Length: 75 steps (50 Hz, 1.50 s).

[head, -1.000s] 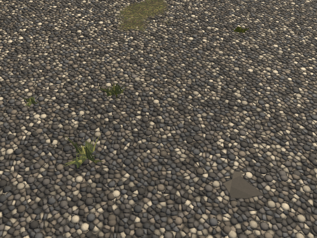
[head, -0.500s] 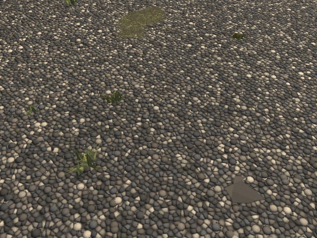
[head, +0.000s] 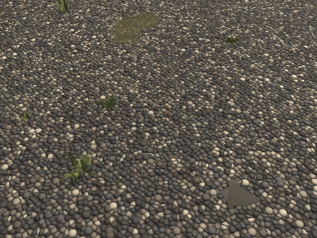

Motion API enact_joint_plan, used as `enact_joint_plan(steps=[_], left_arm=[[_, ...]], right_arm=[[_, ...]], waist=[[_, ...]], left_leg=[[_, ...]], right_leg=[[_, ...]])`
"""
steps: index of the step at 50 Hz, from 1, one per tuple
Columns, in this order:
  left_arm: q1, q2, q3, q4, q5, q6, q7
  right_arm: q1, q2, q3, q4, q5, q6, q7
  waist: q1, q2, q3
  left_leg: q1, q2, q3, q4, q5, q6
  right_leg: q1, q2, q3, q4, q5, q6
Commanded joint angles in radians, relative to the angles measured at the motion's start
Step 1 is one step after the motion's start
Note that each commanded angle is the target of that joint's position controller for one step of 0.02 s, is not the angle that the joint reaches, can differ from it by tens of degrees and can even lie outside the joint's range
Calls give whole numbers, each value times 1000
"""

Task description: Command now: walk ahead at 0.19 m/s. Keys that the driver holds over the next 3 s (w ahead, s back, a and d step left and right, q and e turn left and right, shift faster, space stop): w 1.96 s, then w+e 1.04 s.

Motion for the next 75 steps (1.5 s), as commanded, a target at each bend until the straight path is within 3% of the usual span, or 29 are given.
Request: enact_joint_plan(steps=[1, 4, 7, 9, 10, 13, 15, 20, 25, 28, 29, 30, 31, 32, 33, 34, 36, 40, 50, 53, 55, 56, 57, 58, 59, 61, 62, 66, 75], left_arm=[[0, 80, 12, -50, -6, -33, -2], [-4, 43, 7, -71, -17, -77, -28], [179, 52, 15, -15, -22, -97, -38], [406, 266, 71, 37, -14, -111, -52], [360, 193, 47, 22, 5, -121, -54], [254, 115, 23, -24, -2, -123, -63], [274, 66, 6, -23, 4, -103, -57], [259, 131, 13, -61, 10, -84, -22], [273, 161, 37, -51, -14, -86, -18], [236, 170, 44, -70, 4, -63, -20], [228, 150, 33, -95, 16, -60, -23], [356, -13, -7, -111, 10, -80, -34], [309, 42, 4, -103, -14, -113, -42], [198, 115, 27, -146, -45, -130, -45], [132, 131, 30, -162, -46, -138, -38], [106, 130, 40, -164, -32, -134, -29], [147, 93, 46, -159, -20, -105, -22], [39, 93, 54, -212, -4, -80, -18], [-311, 77, 33, -328, -15, -102, -65], [-297, 111, 41, -344, -17, -110, -81], [-107, 169, 73, -295, -15, -113, -79], [86, 232, 98, -245, -8, -112, -70], [215, 342, 125, -214, 9, -105, -68], [229, 268, 102, -211, 3, -103, -72], [141, 209, 81, -224, -2, -105, -71], [-16, 145, 59, -256, 6, -105, -72], [-48, 121, 52, -258, 14, -109, -75], [-10, 144, 59, -224, 12, -120, -71], [136, 174, 65, -156, -6, -99, -38]], right_arm=[[57, -153, -34, -30, 13, -26, 0], [100, -189, -50, -24, 20, -52, 9], [-71, -146, -37, -91, 25, -60, 17], [-142, -66, -18, -171, 22, -96, 14], [-142, -108, -29, -169, 30, -111, 17], [-112, -107, -36, -146, 27, -130, 39], [-142, -92, -41, -158, 19, -127, 52], [-331, -18, -9, -237, 16, -110, 69], [-370, -97, -24, -279, 24, -108, 79], [-74, -184, -77, -198, 26, -105, 70], [103, -236, -96, -157, 19, -98, 60], [202, -316, -110, -129, -3, -94, 62], [167, -234, -84, -130, 1, -96, 67], [63, -184, -69, -139, 7, -103, 67], [-30, -152, -58, -161, 6, -110, 69], [-84, -127, -52, -167, -5, -116, 74], [-110, -89, -41, -153, -17, -123, 80], [-36, -138, -48, -114, -12, -128, 55], [166, -183, -57, -58, 11, -94, 24], [165, -200, -67, -53, 12, -76, 20], [124, -199, -65, -66, 8, -64, 21], [125, -165, -49, -84, -4, -62, 21], [246, -45, -13, -101, -10, -81, 32], [229, -70, -15, -86, 3, -109, 38], [134, -166, -41, -113, 33, -126, 42], [29, -161, -45, -134, 26, -129, 33], [38, -149, -52, -131, 15, -116, 28], [38, -96, -50, -135, 4, -77, 23], [-272, -72, -38, -230, 5, -92, 47]], waist=[[-24, 81, 142], [-23, 182, 126], [97, 113, 137], [146, -328, 74], [107, -201, 82], [49, -79, 103], [49, -103, 86], [66, -98, 118], [21, -118, 123], [-139, -136, -90], [-204, -75, -207], [-126, 221, -383], [-142, 216, -369], [-111, 174, -182], [-77, 75, -99], [-41, 31, -57], [18, 74, -39], [19, 59, 31], [-88, 38, 78], [-54, 60, 56], [56, 72, -61], [126, 33, -203], [96, -206, -365], [107, -248, -426], [96, -185, -269], [41, -59, -94], [6, -73, -63], [-30, -66, -18], [55, -56, 60]], left_leg=[[-109, 106, -167, -231, -458, 115], [-79, 262, -412, -337, -489, 206], [-292, 157, -231, -195, -284, 127], [-577, -45, 59, 382, -159, 9], [-663, 2, -30, 561, -191, 24], [-737, 96, -12, 627, 24, 62], [-669, 117, 28, 538, 100, 50], [-439, 54, 112, 144, 311, -3], [-336, 37, 83, -16, 347, 49], [51, -36, 125, -10, 293, 115], [348, 104, -38, 13, 236, 167], [649, 376, -569, -131, -57, 339], [606, 390, -772, -297, -143, 332], [454, 361, -612, -309, -102, 276], [282, 326, -457, -326, 32, 246], [144, 288, -346, -346, 146, 225], [6, 228, -216, -397, 209, 210], [-53, 219, -137, -470, 245, 242], [178, 237, -41, -416, 321, 188], [270, 280, -53, -334, 441, 164], [253, 227, 0, -104, 752, 127], [110, 171, 43, 150, 679, 94], [-306, 7, 95, 562, 274, 17], [-462, -41, -49, 722, -206, 20], [-557, 25, -75, 793, -163, 43], [-513, 120, -28, 695, 6, 50], [-448, 153, -34, 633, 57, 48], [-425, 169, -17, 508, 162, 18], [-453, 110, 37, 37, 477, -4]], right_leg=[[-169, 35, -39, -13, -246, -52], [-190, 39, -56, 153, -87, -72], [132, 14, 5, -109, -41, -125], [377, -335, 649, -386, -105, -291], [387, -370, 703, -380, -40, -305], [394, -278, 404, -366, 224, -221], [361, -213, 253, -390, 387, -185], [147, -143, 85, -474, 392, -181], [254, -219, 66, -441, 543, -163], [262, -177, 0, -59, 997, -110], [45, -137, -14, 225, 772, -83], [-309, 67, -7, 635, 82, -19], [-420, 72, 141, 788, -177, -44], [-513, 17, 118, 834, -119, -63], [-476, -42, 95, 792, -17, -73], [-420, -80, 80, 732, 49, -73], [-311, -120, 83, 653, 96, -72], [-398, -143, 58, 489, 193, -33], [-438, -67, 0, -11, 434, -26], [-385, -44, -7, -59, 320, -65], [-111, 19, -61, -90, 292, -110], [186, -51, 14, -51, 310, -159], [602, -314, 467, -100, 166, -320], [653, -374, 746, -266, 70, -355], [535, -339, 608, -276, 44, -295], [236, -260, 356, -330, 199, -247], [142, -223, 280, -364, 248, -228], [50, -190, 162, -443, 375, -249], [155, -167, 41, -465, 368, -210]])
